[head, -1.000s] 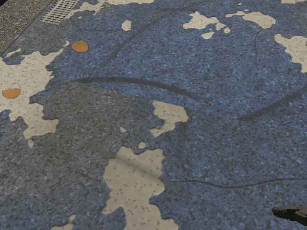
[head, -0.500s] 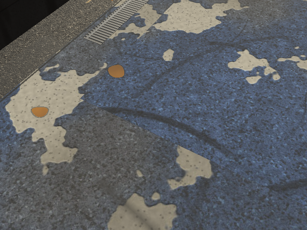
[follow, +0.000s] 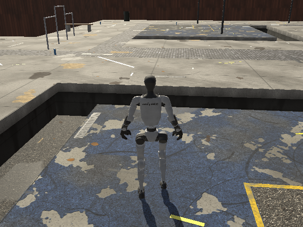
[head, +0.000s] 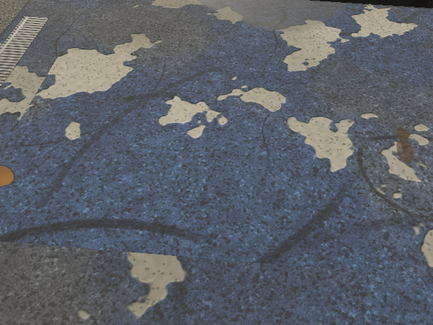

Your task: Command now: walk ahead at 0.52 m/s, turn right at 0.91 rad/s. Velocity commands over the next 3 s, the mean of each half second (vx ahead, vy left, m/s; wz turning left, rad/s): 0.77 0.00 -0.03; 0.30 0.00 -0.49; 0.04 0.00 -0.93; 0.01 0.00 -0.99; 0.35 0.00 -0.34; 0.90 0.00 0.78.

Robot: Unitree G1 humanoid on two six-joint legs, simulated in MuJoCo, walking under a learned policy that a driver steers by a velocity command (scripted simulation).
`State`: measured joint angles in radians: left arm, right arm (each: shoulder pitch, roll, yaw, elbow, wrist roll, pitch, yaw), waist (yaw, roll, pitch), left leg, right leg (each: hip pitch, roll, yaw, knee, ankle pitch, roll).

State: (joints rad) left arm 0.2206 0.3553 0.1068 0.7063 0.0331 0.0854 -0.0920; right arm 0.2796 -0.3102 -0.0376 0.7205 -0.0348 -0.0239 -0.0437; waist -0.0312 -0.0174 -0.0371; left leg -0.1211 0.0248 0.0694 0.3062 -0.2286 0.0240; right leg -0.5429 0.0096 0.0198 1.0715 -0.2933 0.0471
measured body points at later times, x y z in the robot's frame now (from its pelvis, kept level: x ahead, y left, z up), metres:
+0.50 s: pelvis +0.24 -0.11 -0.02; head +0.26 -0.11 +0.43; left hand +0.22 +0.16 -0.15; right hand +0.37 -0.37 -0.14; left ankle +0.39 +0.01 -0.68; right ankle +0.08 -0.19 -0.75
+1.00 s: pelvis +0.47 -0.11 -0.01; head +0.51 -0.12 +0.43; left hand +0.65 +0.12 -0.13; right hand +0.52 -0.39 -0.14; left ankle +0.51 -0.03 -0.75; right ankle +0.55 -0.24 -0.71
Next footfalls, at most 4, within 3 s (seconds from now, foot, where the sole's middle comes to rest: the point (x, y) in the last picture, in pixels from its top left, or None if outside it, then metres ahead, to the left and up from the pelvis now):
0.22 right None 0.12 -0.19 -0.79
0.62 left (222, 320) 0.55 -0.03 -0.79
1.10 right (293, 313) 0.57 -0.25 -0.79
1.54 left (243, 281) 0.68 -0.10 -0.79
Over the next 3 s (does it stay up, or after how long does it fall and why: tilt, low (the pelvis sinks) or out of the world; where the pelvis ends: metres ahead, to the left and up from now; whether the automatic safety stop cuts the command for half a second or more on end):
stays up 0.72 -0.57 -0.04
